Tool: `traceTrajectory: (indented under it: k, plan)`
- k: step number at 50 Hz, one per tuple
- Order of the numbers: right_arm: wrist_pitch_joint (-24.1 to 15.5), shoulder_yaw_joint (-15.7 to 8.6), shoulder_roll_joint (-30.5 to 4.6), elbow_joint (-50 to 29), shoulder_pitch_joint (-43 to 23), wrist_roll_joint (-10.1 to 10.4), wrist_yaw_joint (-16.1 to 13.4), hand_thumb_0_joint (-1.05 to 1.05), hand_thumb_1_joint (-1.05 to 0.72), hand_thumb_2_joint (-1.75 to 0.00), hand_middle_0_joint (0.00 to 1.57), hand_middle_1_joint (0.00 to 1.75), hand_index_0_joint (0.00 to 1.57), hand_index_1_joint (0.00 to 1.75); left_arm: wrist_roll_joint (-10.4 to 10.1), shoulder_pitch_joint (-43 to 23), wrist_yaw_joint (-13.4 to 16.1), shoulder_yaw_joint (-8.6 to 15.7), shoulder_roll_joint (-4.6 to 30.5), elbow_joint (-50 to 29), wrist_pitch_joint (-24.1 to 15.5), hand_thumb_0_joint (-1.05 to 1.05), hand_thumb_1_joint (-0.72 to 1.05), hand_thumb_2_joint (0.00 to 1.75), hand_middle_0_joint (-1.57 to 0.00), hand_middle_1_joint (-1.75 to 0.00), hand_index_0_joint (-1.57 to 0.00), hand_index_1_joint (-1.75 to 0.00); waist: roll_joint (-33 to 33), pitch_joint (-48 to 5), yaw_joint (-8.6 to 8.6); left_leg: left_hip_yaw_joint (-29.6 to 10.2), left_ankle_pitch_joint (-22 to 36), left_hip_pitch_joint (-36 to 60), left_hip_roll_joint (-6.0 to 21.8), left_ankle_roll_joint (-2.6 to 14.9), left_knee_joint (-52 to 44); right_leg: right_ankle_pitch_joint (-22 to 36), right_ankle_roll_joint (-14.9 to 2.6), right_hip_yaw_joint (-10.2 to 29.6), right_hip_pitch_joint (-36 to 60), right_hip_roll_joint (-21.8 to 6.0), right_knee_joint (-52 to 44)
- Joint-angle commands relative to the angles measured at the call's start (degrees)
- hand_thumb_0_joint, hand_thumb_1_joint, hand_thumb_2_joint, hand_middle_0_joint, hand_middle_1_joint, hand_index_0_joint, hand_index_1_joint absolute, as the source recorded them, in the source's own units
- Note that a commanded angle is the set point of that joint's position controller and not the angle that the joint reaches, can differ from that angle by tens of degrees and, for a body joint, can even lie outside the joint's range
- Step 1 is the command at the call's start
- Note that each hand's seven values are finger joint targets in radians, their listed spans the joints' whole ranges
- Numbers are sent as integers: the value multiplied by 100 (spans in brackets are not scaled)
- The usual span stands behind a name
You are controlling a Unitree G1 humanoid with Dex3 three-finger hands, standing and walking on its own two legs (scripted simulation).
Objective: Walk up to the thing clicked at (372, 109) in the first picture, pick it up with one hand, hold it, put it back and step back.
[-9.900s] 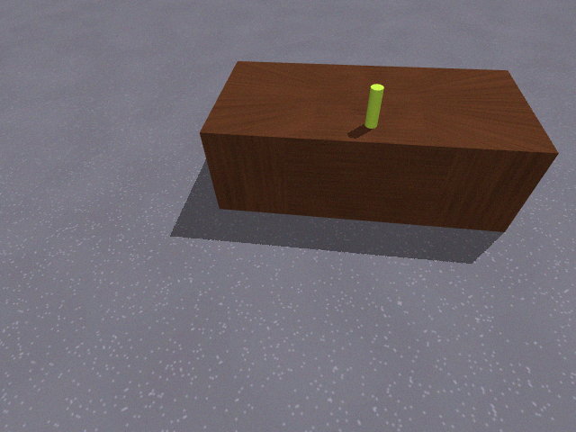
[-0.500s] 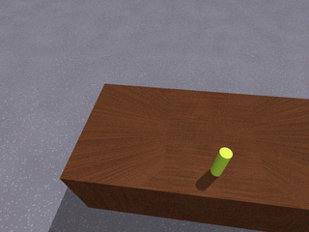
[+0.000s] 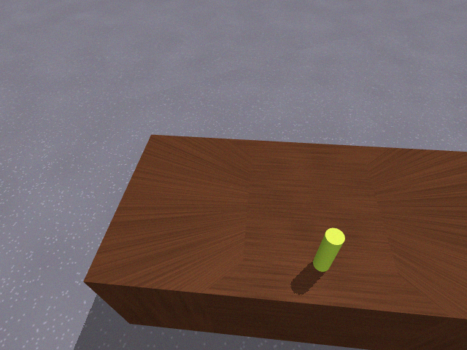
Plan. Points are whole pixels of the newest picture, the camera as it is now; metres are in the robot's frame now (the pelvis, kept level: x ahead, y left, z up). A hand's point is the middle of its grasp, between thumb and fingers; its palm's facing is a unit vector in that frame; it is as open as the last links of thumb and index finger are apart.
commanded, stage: stand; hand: right
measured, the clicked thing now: (327, 251) +0.43 -0.22 -0.25
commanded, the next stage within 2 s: go down in 1.90 s
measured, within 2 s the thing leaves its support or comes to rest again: neither
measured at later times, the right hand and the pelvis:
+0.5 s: hand out of the picture +0.07 -0.26 -0.16, palm faces -0.02 +0.94 -0.34, open 7.4 cm; pelvis +0.00 +0.00 +0.00, yaw -1 degrees
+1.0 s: hand out of the picture +0.08 -0.25 -0.16, palm faces -0.02 +0.94 -0.34, open 7.4 cm; pelvis +0.00 +0.00 +0.00, yaw -1 degrees
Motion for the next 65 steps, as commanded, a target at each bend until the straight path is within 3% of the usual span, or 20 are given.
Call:
traceTrajectory:
  k: [1,6,11,18,23,27,32,36,50,58,65]
  plan:
    - [-137,-191,-1204,-353,-243,23,-102,0,-90,-90,20,30,20,30,-41,-120,75,211,1255,-332,-134,0,90,90,-20,-30,-20,-30,-37,-537,-15,-464,1485,457,620,259,-176,995,-139,483,-109,-648,-324]
    - [-133,-178,-1197,-340,-272,15,-117,0,-90,-90,20,30,20,30,-49,-85,91,205,1254,-348,-124,0,90,90,-20,-30,-20,-30,-91,-594,1,-387,1733,566,632,250,-80,1407,-125,485,-119,-673,-307]
    - [-105,-164,-1224,-306,-207,35,-120,0,-90,-90,20,30,20,30,-35,-168,84,202,1255,-361,-107,0,90,90,-20,-30,-20,-30,-25,-379,-58,-395,1070,374,593,210,-275,699,-168,554,-193,-655,-445]
    - [-118,-162,-1254,-271,-217,37,-100,0,-90,-90,20,30,20,30,-21,-150,66,179,1250,-368,-111,0,90,90,-20,-30,-20,-30,8,-319,-43,-459,754,339,616,210,-368,391,-194,576,-297,-631,-508]
    - [-138,-161,-1243,-267,-230,24,-105,0,-90,-90,20,30,20,30,-32,-148,64,192,1278,-389,-112,0,90,90,-20,-30,-20,-30,13,-363,-17,-443,892,367,612,191,-362,518,-199,589,-264,-639,-459]
    - [-147,-138,-1229,-269,-198,26,-105,0,-90,-90,20,30,20,30,-58,-108,78,172,1272,-384,-127,0,90,90,-20,-30,-20,-30,-86,-542,0,-402,1569,499,652,222,-219,1143,-150,549,-131,-657,-382]
    - [-156,-129,-1261,-231,-145,37,-126,0,-90,-90,20,30,20,30,-60,-135,72,162,1257,-387,-106,0,90,90,-20,-30,-20,-30,22,-584,-26,-381,1492,531,657,209,-262,1080,-158,578,-88,-659,-338]
    - [-146,-126,-1251,-234,-124,34,-137,0,-90,-90,20,30,20,30,-55,-125,89,162,1280,-374,-100,0,90,90,-20,-30,-20,-30,-39,-644,-27,-352,1811,571,677,226,-187,1438,-135,547,-10,-655,-279]
    - [-135,-162,-1267,-223,-219,33,-109,0,-90,-90,20,30,20,30,-26,-138,73,145,1250,-353,-104,0,90,90,-20,-30,-20,-30,-28,-229,-40,-426,754,412,643,210,-446,349,-187,595,-381,-638,-505]
    - [-148,-142,-1197,-232,-182,35,-107,0,-90,-90,20,30,20,30,-40,-53,86,151,1300,-373,-137,0,90,90,-20,-30,-20,-30,-88,-525,-22,-369,1458,578,668,232,-275,1113,-153,596,-177,-668,-405]
    - [-132,-143,-1234,-199,-162,41,-118,0,-90,-90,20,30,20,30,-47,-62,101,133,1281,-376,-117,0,90,90,-20,-30,-20,-30,-96,-482,-23,-359,1417,510,670,216,-276,1091,-148,589,-133,-657,-396]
